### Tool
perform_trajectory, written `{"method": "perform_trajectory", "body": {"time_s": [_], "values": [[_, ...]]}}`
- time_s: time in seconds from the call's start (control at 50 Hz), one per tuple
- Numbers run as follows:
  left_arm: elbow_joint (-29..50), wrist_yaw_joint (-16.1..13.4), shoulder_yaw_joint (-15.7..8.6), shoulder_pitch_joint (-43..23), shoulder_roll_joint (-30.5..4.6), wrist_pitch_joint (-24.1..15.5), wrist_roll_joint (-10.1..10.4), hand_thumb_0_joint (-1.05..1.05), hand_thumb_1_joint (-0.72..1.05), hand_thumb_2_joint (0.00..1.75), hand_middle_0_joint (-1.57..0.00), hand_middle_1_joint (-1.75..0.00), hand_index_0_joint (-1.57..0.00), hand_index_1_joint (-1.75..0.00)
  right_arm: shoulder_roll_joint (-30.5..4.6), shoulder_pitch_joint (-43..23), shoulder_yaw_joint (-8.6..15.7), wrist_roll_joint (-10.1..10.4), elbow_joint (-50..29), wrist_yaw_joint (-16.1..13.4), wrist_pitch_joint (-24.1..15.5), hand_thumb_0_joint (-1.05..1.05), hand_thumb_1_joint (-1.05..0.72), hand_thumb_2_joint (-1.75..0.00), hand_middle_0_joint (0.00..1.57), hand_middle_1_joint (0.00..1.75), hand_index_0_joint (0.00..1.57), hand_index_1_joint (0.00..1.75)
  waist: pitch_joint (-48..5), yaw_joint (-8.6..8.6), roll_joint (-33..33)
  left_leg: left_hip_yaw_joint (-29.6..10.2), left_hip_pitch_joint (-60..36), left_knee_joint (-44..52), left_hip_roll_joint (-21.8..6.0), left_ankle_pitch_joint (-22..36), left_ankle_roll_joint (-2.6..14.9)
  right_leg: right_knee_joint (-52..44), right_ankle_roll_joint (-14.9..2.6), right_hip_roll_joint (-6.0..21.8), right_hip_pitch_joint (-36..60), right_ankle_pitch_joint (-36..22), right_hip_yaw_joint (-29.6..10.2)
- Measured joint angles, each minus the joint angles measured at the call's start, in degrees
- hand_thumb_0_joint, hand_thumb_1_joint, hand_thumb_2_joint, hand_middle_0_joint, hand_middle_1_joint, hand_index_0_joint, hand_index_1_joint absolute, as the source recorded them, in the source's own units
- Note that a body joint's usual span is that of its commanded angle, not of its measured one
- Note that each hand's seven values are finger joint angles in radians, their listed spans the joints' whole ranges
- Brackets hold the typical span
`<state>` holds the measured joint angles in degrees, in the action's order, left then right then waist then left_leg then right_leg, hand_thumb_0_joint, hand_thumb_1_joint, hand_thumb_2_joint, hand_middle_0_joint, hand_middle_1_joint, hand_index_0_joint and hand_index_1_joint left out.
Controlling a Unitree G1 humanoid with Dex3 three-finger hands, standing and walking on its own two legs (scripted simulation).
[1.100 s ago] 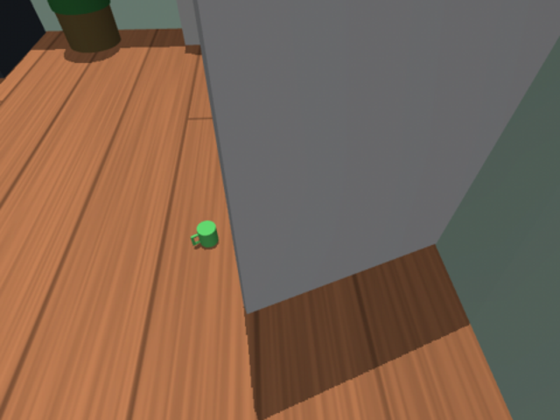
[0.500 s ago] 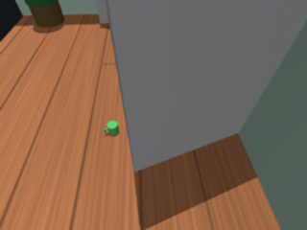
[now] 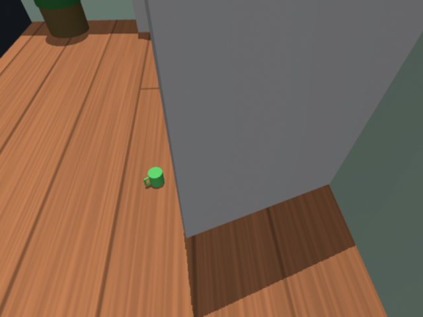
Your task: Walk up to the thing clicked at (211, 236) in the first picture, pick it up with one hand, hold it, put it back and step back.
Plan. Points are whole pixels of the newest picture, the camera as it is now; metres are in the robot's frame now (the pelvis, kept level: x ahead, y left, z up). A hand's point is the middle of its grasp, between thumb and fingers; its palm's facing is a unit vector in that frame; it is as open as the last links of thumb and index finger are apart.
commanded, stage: stand
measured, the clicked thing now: (153, 178) +0.94 +0.35 -0.74
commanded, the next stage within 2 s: walk up in 0.02 s
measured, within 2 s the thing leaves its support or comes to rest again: neither
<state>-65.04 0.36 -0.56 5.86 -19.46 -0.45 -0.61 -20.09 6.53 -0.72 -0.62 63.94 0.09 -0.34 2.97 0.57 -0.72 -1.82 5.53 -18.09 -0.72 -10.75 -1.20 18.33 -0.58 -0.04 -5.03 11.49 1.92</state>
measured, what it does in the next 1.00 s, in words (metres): steps on the spot, turning left: left foot, then right foot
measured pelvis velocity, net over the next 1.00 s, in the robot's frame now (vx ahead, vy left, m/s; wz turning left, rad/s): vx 0.02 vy -0.09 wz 1.01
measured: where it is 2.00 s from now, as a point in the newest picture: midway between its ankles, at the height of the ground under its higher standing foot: outside the picture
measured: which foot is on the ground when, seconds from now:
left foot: down 0.00-0.22, up 0.24-0.52, down 0.54-0.86, up 0.88-1.00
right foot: down 0.00-0.56, up 0.58-0.82, down 0.84-1.00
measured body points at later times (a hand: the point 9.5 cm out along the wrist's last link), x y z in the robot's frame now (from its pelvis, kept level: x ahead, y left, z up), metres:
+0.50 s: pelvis -0.01 -0.05 -0.02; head +0.03 -0.02 +0.43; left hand -0.06 +0.28 -0.13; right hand +0.23 -0.29 -0.12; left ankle -0.02 +0.09 -0.73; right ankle -0.02 -0.15 -0.75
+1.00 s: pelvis +0.02 -0.09 -0.02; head +0.07 -0.06 +0.42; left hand -0.22 +0.16 -0.10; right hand +0.36 -0.13 -0.13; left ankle -0.08 +0.01 -0.68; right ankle +0.14 -0.13 -0.75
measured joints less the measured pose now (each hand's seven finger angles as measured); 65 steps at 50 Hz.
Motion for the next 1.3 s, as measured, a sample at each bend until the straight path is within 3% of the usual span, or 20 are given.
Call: {"method": "perform_trajectory", "body": {"time_s": [0.1, 0.18, 0.22, 0.24, 0.3, 0.36, 0.46, 0.54, 0.58, 0.62, 0.66, 0.82, 0.88, 0.92, 1.0, 1.12, 1.18, 1.22, 1.26, 1.3], "values": [[4.42, 0.86, -2.82, -3.06, -1.44, 2.34, 0.14, 0.0, 0.91, 0.9, -0.2, -0.3, -0.2, -0.3, 0.32, 2.98, 1.61, 0.17, -4.62, 0.37, 0.39, 0.0, -0.91, -0.89, 0.21, 0.3, 0.21, 0.3, 2.31, -0.82, 1.79, -3.67, 4.2, -4.57, 1.98, -0.8, 0.24, 8.27, -0.43, 1.52, -4.31, 3.84, 2.08], [10.63, 1.45, -4.43, -5.63, -2.53, 3.2, 0.05, 0.0, 0.91, 0.9, -0.2, -0.3, -0.2, -0.3, 0.03, 6.45, 3.43, -0.72, -7.59, -0.08, 1.8, 0.0, -0.9, -0.89, 0.21, 0.31, 0.21, 0.3, 3.99, -1.78, 1.96, -10.21, 8.25, -6.44, 3.64, 0.24, -0.85, 16.98, -1.74, -1.0, -7.7, 13.92, -3.84], [13.37, 1.56, -4.54, -5.45, -2.7, 2.49, 0.0, 0.0, 0.91, 0.9, -0.2, -0.3, -0.2, -0.3, -0.84, 7.36, 3.91, -0.81, -8.49, -0.25, 2.66, 0.0, -0.9, -0.89, 0.21, 0.31, 0.21, 0.3, 4.08, -0.86, 1.63, -12.19, 10.41, -8.34, 4.28, -0.1, -1.41, 11.8, -2.05, -0.8, -6.32, 9.3, -4.7], [14.29, 1.4, -4.64, -5.07, -2.58, 2.05, -0.4, 0.0, 0.91, 0.9, -0.2, -0.3, -0.2, -0.3, -1.39, 7.14, 4.08, -0.75, -8.87, -0.28, 3.09, 0.01, -0.9, -0.89, 0.21, 0.31, 0.21, 0.3, 4.62, -0.58, 1.0, -12.21, 11.86, -11.45, 4.12, -2.43, -0.45, 11.1, -1.5, -0.99, -6.05, 6.48, -3.74], [15.52, 1.45, -4.47, -3.42, -2.41, 2.45, -1.53, 0.0, 0.91, 0.9, -0.2, -0.3, -0.2, -0.3, -1.83, 7.48, 4.51, -1.34, -10.95, -0.15, 3.8, 0.01, -0.91, -0.89, 0.21, 0.3, 0.21, 0.3, 4.77, -0.83, 1.3, -5.06, 17.69, -24.91, 3.49, -11.5, 0.59, 10.82, -1.67, 0.5, -4.82, 7.22, -0.01], [16.0, 1.4, -4.18, -1.54, -2.03, 2.58, -1.89, 0.0, 0.91, 0.9, -0.2, -0.3, -0.2, -0.3, -2.78, 7.47, 4.73, -1.38, -13.69, 1.31, 3.52, 0.01, -0.91, -0.89, 0.2, 0.3, 0.21, 0.3, 4.99, -0.56, 1.87, -0.27, 20.28, -32.02, 1.88, -9.52, 1.26, 9.28, -1.72, 1.99, -2.79, 7.3, 2.87], [18.35, 2.08, -3.73, 1.19, -2.13, 2.56, -1.99, 0.0, 0.91, 0.9, -0.2, -0.3, -0.2, -0.3, -3.66, 7.23, 4.88, -1.24, -17.32, 3.21, 3.39, 0.01, -0.91, -0.89, 0.2, 0.3, 0.2, 0.3, 5.69, 0.3, 2.49, 3.5, 17.86, -25.88, -0.65, -6.29, 2.28, 11.79, -1.52, 3.27, -1.17, 10.33, 8.78], [20.4, 2.4, -3.44, 3.58, -3.2, 2.97, -1.53, 0.0, 0.9, 0.9, -0.2, -0.3, -0.2, -0.3, -3.56, 7.13, 5.23, -1.43, -19.66, 3.23, 3.21, 0.01, -0.91, -0.89, 0.2, 0.3, 0.2, 0.3, 5.36, 1.14, 3.97, 5.95, 13.36, -18.23, 0.3, -5.35, 3.4, 19.54, -0.71, 5.57, -2.67, 15.96, 13.11], [20.53, 2.06, -3.8, 4.11, -3.83, 3.42, -0.87, 0.0, 0.9, 0.9, -0.2, -0.3, -0.2, -0.3, -2.85, 6.37, 5.41, -1.92, -21.3, 2.66, 2.72, 0.01, -0.91, -0.89, 0.2, 0.3, 0.2, 0.3, 6.52, 1.39, 6.25, 5.76, 13.37, -19.32, 2.67, -5.08, 3.36, 30.65, 0.69, 7.58, -6.79, 18.7, 10.21], [20.48, 1.84, -3.51, 4.14, -3.57, 4.14, -0.59, 0.01, 0.91, 0.9, -0.2, -0.3, -0.2, -0.3, -2.64, 6.3, 5.34, -1.55, -23.2, 1.99, 2.28, 0.0, -0.91, -0.89, 0.2, 0.3, 0.2, 0.3, 7.11, 0.68, 5.54, 3.2, 13.73, -20.03, 3.36, -5.04, 3.71, 42.19, 1.9, 4.51, -12.05, 22.01, 4.74], [20.86, 1.9, -3.11, 4.71, -3.53, 4.02, -0.34, 0.01, 0.91, 0.9, -0.2, -0.3, -0.2, -0.3, -2.2, 6.52, 4.87, -1.15, -24.51, 1.39, 2.45, 0.0, -0.91, -0.89, 0.2, 0.3, 0.21, 0.3, 6.85, 0.45, 5.27, 1.02, 12.82, -17.86, 4.08, -3.65, 3.42, 45.11, 1.48, 3.38, -15.38, 21.6, 1.59], [23.61, 1.07, -3.32, 6.73, -3.55, 1.65, 0.52, 0.0, 0.91, 0.9, -0.2, -0.3, -0.2, -0.3, -2.87, 6.81, 5.04, -2.9, -29.66, 2.55, 3.88, 0.0, -0.9, -0.89, 0.21, 0.3, 0.21, 0.3, 4.87, -0.12, 0.72, -8.6, 16.04, -18.7, 6.15, -2.01, 1.01, 26.77, -0.22, 1.84, -16.45, 13.94, -2.64], [24.13, 0.02, -3.78, 8.03, -3.58, 0.5, -0.13, 0.0, 0.91, 0.9, -0.2, -0.3, -0.2, -0.3, -3.74, 5.89, 5.69, -2.79, -30.39, 2.88, 4.9, 0.01, -0.9, -0.89, 0.21, 0.3, 0.21, 0.3, 4.14, 0.68, -1.9, -11.25, 20.07, -25.81, 7.02, -7.09, 0.88, 21.83, 0.41, 0.85, -15.01, 6.24, -0.83], [23.57, -0.35, -3.68, 8.41, -3.78, 0.66, -0.71, 0.0, 0.91, 0.9, -0.2, -0.3, -0.2, -0.3, -3.77, 5.45, 5.98, -2.91, -29.54, 2.75, 5.51, 0.01, -0.9, -0.89, 0.2, 0.3, 0.21, 0.3, 3.86, 1.17, -2.14, -8.72, 23.85, -36.39, 7.57, -12.72, 0.24, 22.38, 0.29, 2.4, -14.99, 7.22, 1.04], [22.02, -0.79, -3.54, 9.39, -3.79, -0.1, -1.19, 0.0, 0.9, 0.9, -0.2, -0.3, -0.2, -0.3, -5.2, 6.01, 6.39, -2.99, -28.39, 4.19, 4.88, 0.01, -0.91, -0.89, 0.2, 0.3, 0.21, 0.3, 3.98, 0.93, -2.91, -3.95, 26.15, -46.94, 4.31, -10.8, -0.19, 18.75, 0.86, 5.79, -12.58, 6.02, 4.87], [23.62, 0.35, -4.06, 11.64, -6.67, -0.92, -2.12, 0.0, 0.9, 0.9, -0.21, -0.3, -0.21, -0.3, -5.38, 7.94, 6.78, -1.48, -25.17, 5.0, 4.84, 0.01, -0.91, -0.89, 0.2, 0.3, 0.21, 0.3, 4.02, 1.93, -0.94, -1.34, 19.46, -34.87, -0.74, -14.38, -0.27, 19.68, 1.82, 10.93, -11.46, 7.25, 9.55], [24.07, 1.21, -4.32, 12.0, -8.38, -0.22, -2.05, 0.0, 0.9, 0.9, -0.21, -0.3, -0.21, -0.3, -5.01, 8.59, 6.49, -0.52, -23.37, 4.38, 3.91, 0.01, -0.91, -0.89, 0.2, 0.3, 0.21, 0.3, 3.51, 2.76, 1.1, 1.02, 14.31, -24.74, -0.42, -13.35, 0.18, 23.69, 2.7, 14.06, -12.78, 9.54, 10.89], [23.75, 1.45, -4.64, 12.12, -9.38, 0.7, -1.58, 0.0, 0.9, 0.9, -0.2, -0.3, -0.21, -0.3, -4.47, 8.84, 6.34, -0.49, -22.6, 3.57, 2.57, 0.01, -0.91, -0.89, 0.2, 0.3, 0.21, 0.3, 3.67, 3.1, 3.52, 1.73, 12.43, -21.6, 1.95, -9.51, 0.42, 30.04, 1.69, 16.29, -15.09, 13.42, 8.94], [21.96, 1.14, -4.63, 11.55, -9.16, 2.17, -1.18, 0.0, 0.9, 0.9, -0.2, -0.3, -0.2, -0.3, -3.9, 9.47, 5.48, -0.59, -22.38, 2.93, 1.63, 0.01, -0.91, -0.89, 0.2, 0.3, 0.21, 0.3, 3.19, 2.37, 4.12, 0.28, 13.66, -24.15, 2.9, -10.58, 0.87, 37.45, 1.25, 12.69, -17.89, 18.65, 3.74], [20.94, 1.12, -4.15, 10.84, -8.88, 2.54, -0.68, 0.01, 0.91, 0.9, -0.2, -0.3, -0.2, -0.3, -3.29, 10.45, 4.48, -0.2, -22.1, 2.26, 1.0, 0.01, -0.91, -0.89, 0.21, 0.3, 0.21, 0.3, 2.79, 1.49, 4.43, -1.93, 13.61, -23.72, 3.51, -10.31, 1.26, 41.74, 0.59, 9.02, -19.89, 19.05, 0.73]]}}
